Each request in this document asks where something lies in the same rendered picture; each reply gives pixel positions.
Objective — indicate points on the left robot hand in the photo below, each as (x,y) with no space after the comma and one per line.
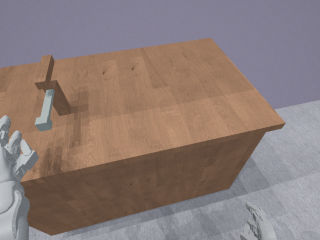
(13,164)

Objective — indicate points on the robot left forearm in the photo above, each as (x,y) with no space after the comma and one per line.
(14,208)

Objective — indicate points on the right robot hand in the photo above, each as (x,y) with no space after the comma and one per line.
(262,228)

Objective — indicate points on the counter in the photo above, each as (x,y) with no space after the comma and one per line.
(132,130)

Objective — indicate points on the tap lever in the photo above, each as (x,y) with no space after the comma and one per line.
(44,123)

